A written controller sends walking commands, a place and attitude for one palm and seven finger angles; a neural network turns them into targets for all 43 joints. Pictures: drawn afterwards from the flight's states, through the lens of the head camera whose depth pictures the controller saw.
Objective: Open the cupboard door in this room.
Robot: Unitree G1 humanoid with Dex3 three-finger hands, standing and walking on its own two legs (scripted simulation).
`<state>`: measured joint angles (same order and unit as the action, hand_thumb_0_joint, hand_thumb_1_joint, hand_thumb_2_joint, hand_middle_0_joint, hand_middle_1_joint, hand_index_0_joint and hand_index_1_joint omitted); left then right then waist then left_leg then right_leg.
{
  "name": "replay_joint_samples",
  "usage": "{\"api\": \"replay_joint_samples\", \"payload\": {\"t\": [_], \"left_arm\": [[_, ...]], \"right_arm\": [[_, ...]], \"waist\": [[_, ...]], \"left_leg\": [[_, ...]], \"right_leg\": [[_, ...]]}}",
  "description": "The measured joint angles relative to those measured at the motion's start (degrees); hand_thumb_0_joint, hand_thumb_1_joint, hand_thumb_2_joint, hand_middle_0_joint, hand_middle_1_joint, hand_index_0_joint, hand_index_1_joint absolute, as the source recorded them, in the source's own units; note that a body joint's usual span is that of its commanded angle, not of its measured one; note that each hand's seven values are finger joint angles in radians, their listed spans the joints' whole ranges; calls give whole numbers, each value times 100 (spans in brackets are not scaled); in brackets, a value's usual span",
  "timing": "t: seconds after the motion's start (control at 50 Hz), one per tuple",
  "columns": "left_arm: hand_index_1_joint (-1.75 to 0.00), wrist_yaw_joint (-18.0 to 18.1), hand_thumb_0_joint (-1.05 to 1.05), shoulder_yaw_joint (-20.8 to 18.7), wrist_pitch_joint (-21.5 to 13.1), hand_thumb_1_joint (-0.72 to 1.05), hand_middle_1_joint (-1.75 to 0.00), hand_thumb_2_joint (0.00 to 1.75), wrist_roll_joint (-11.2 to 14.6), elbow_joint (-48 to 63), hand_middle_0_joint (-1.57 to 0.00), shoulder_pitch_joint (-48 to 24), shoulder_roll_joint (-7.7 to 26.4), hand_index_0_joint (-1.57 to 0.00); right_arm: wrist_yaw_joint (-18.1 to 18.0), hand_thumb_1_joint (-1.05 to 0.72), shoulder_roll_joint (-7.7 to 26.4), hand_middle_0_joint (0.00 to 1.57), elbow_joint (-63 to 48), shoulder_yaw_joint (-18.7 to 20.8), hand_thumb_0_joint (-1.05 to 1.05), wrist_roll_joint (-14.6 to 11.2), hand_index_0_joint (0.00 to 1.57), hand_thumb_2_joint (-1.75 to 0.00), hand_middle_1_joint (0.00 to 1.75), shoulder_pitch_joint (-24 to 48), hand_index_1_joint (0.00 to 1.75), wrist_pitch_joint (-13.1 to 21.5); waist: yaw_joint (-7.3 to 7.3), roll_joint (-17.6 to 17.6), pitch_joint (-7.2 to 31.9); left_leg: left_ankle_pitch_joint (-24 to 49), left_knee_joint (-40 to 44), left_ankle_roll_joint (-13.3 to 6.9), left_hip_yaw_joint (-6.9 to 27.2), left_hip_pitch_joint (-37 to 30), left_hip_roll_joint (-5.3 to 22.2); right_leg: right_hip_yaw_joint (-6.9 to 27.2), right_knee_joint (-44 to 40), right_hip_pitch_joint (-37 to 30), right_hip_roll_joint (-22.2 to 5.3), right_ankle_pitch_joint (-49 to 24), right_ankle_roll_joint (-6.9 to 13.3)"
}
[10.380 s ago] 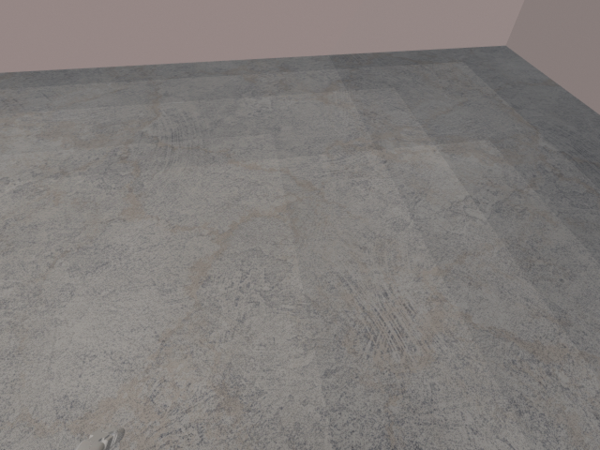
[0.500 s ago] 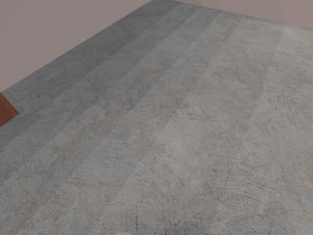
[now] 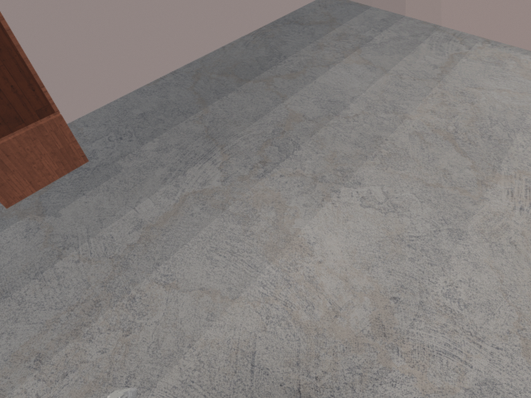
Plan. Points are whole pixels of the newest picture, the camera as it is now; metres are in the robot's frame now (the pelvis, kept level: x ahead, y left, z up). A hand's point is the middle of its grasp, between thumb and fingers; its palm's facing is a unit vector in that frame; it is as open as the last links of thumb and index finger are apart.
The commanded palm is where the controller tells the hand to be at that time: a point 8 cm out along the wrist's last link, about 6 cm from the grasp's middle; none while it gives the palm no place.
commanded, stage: turn or walk to find it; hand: left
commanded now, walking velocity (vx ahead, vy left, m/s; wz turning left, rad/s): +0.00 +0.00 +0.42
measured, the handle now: out of the picture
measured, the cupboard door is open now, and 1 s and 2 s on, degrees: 0 0 0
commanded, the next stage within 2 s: stand and wait in 0.44 s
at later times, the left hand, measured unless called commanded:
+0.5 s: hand out of the picture -0.04 +0.18 -0.17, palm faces +0.30 -0.92 -0.24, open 7.3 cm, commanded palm none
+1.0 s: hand out of the picture -0.07 +0.18 -0.17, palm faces +0.31 -0.92 -0.23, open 7.3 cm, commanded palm none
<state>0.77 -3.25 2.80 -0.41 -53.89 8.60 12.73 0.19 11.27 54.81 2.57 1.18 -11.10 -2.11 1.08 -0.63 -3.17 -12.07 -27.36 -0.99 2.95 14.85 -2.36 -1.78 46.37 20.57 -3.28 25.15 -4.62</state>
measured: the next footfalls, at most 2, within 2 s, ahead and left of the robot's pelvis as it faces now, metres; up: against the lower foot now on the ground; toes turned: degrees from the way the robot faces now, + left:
right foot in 0.06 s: +0.04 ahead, -0.12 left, +0.00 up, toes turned -2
left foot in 0.54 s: -0.04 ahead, +0.12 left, +0.00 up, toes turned +20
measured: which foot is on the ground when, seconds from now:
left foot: down 0.00-0.08, up 0.10-0.52, down 0.54-1.00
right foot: up 0.00-0.04, down 0.06-0.56, up 0.58-0.94, down 0.96-1.00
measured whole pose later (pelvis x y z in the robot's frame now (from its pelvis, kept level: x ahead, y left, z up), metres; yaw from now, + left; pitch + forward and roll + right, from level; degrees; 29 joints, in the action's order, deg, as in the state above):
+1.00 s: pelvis -0.06 +0.00 +0.00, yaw +16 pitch -3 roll +1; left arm 1.9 -0.7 0.7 -1.0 -62.6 12.8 8.8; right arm -1.4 10.1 61.7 2.1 0.0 -11.0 -0.5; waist -0.3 -0.7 -1.9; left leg -14.9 -28.2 -1.1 -4.7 10.6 -0.6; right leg -3.5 30.6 10.8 -3.8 16.8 -1.1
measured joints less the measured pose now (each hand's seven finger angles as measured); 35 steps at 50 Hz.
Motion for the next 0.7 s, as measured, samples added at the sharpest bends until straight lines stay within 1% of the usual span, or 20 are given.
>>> {"api": "replay_joint_samples", "payload": {"t": [0.04,0.06,0.08,0.1,0.12,0.14,0.16,0.2,0.24,0.28,0.36,0.42,0.48,0.52,0.54,0.56,0.58,0.6,0.64,0.7], "left_arm": [[-30,-3,0,28,-68,91,-30,90,15,69,-20,-48,-59,-19],[-30,-4,0,43,-119,91,-30,90,14,109,-20,-48,-77,-19],[-30,7,0,55,-172,91,-30,90,-10,113,-20,-63,-148,-20],[-30,10,0,84,-206,91,-30,90,-35,132,-20,-57,-206,-20],[-30,11,0,115,-223,91,-30,90,-43,157,-20,-27,-253,-20],[-30,20,0,125,-229,91,-30,90,-45,170,-20,18,-298,-20],[-30,29,0,126,-223,91,-30,90,-43,172,-20,68,-336,-20],[-30,36,0,132,-208,91,-30,90,-38,144,-20,159,-387,-20],[-30,38,0,142,-209,91,-30,90,-39,93,-20,231,-414,-20],[-30,40,0,146,-217,91,-30,90,-48,48,-20,292,-428,-20],[-30,52,0,119,-243,92,-30,90,-72,-20,-20,393,-397,-20],[-30,34,0,100,-249,92,-30,90,-101,-70,-20,457,-318,-20],[-30,19,0,61,-235,91,-30,90,-122,-134,-20,511,-206,-20],[-30,18,0,34,-221,91,-30,90,-121,-203,-20,561,-117,-20],[-30,21,0,21,-205,91,-30,90,-104,-243,-20,605,-75,-20],[-30,25,0,3,-169,91,-30,90,-76,-291,-20,635,-9,-20],[-30,40,0,-12,-110,91,-30,90,-55,-349,-20,647,65,-20],[-30,59,0,-18,-44,91,-30,90,-43,-403,-20,669,115,-20],[-30,78,0,-13,62,91,-30,90,-41,-541,-20,692,153,-20],[-30,42,0,12,77,92,-30,90,-38,-676,-20,653,122,-19]], "right_arm": [[6,-91,47,21,23,36,0,-6,21,-90,30,-77,30,-36],[11,-91,68,21,35,57,0,-21,21,-90,30,-127,30,-53],[16,-91,127,21,60,89,0,-45,21,-90,30,-155,30,-73],[12,-91,171,20,89,126,0,-54,20,-90,30,-184,30,-108],[13,-91,206,20,116,159,0,-48,20,-90,30,-223,30,-151],[22,-91,236,20,145,186,1,-37,20,-90,30,-264,30,-198],[37,-91,263,20,178,211,1,-26,20,-90,30,-296,30,-236],[68,-91,315,20,229,246,1,-7,20,-90,29,-339,30,-272],[87,-91,347,20,256,267,1,-6,20,-90,29,-376,30,-277],[96,-91,357,20,281,273,1,-5,20,-90,29,-404,30,-282],[91,-91,333,20,344,248,1,-14,20,-90,29,-386,30,-309],[80,-92,295,20,363,199,1,-33,20,-90,29,-268,30,-302],[65,-92,245,20,315,140,1,-71,20,-90,29,-81,30,-248],[51,-92,212,20,258,98,1,-88,20,-90,29,59,30,-176],[51,-92,206,20,217,77,1,-92,20,-90,29,113,30,-119],[43,-92,162,20,202,65,1,-84,20,-90,29,183,30,-48],[32,-92,86,20,188,42,1,-76,20,-90,29,257,30,4],[28,-92,27,20,162,4,1,-65,20,-90,29,312,30,37],[-24,-91,-66,20,140,-65,0,-46,20,-90,29,367,30,99],[-95,-91,-151,20,164,-141,0,-42,20,-90,29,397,30,148]], "waist": [[38,-67,7],[41,-79,25],[48,-206,2],[62,-284,-18],[73,-310,-17],[74,-311,0],[65,-301,16],[63,-289,24],[80,-270,17],[84,-233,7],[15,-123,-32],[-75,-29,-84],[-187,72,-144],[-250,134,-158],[-268,143,-141],[-286,228,-138],[-327,352,-154],[-360,408,-151],[-361,407,-85],[-331,308,3]], "left_leg": [[-24,-155,76,94,149,-31],[-65,-288,125,133,248,-63],[-159,-493,122,205,356,-16],[-615,-893,143,245,509,-21],[-1016,-1457,163,238,704,-65],[-1227,-2041,175,197,893,-94],[-1281,-2588,193,138,1054,-89],[-1115,-3426,256,41,1274,6],[-905,-3871,329,-6,1368,137],[-788,-3991,399,-27,1355,263],[-940,-3538,494,-108,1099,450],[-1199,-2779,505,-264,790,514],[-1362,-1966,456,-470,459,504],[-1122,-1301,401,-598,181,462],[-773,-822,363,-648,-17,448],[-702,-618,160,-699,-105,390],[-713,-653,38,-752,-106,323],[-735,-678,-32,-785,-124,308],[-692,-543,-87,-789,-221,319],[-475,-177,-129,-721,-380,302]], "right_leg": [[-38,-740,-304,74,-347,36],[-70,-1208,-499,88,-635,112],[-165,-1324,-551,156,-755,338],[-254,-1284,-553,170,-754,495],[-333,-1258,-569,133,-722,588],[-402,-1287,-609,84,-707,636],[-457,-1356,-665,41,-719,654],[-562,-1529,-783,-15,-793,655],[-678,-1658,-862,-61,-861,655],[-796,-1731,-902,-107,-894,658],[-1006,-1750,-902,-218,-899,644],[-1147,-1666,-849,-324,-870,598],[-1273,-1478,-753,-444,-803,517],[-1339,-1292,-664,-515,-734,436],[-1367,-1153,-603,-538,-677,384],[-1338,-962,-516,-615,-605,328],[-1130,-688,-402,-634,-256,260],[-891,-339,-276,-563,125,227],[-531,311,-76,-386,406,182],[-224,879,73,-244,193,144]]}}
